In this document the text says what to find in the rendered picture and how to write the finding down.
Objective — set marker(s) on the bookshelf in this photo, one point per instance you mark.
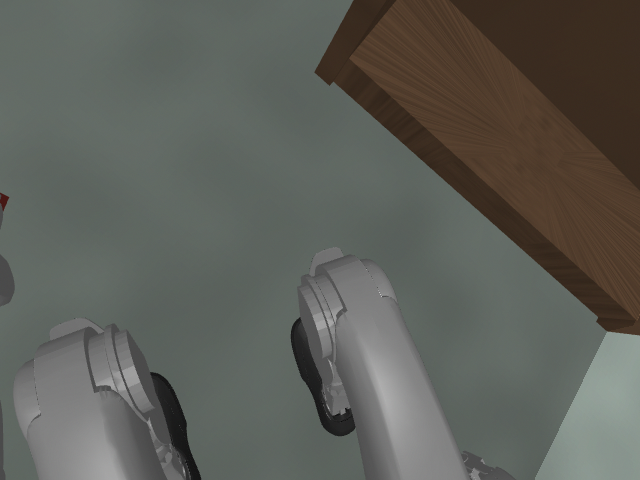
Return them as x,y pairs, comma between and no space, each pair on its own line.
530,110

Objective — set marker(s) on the right robot hand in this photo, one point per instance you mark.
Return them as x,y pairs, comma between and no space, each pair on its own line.
478,470

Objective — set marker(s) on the cube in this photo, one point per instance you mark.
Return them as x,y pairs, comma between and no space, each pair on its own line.
3,200

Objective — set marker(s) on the right robot foot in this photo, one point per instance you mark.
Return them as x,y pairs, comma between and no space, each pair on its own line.
338,425

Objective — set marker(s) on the left robot foot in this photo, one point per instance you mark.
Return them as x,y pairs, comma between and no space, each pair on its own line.
176,424

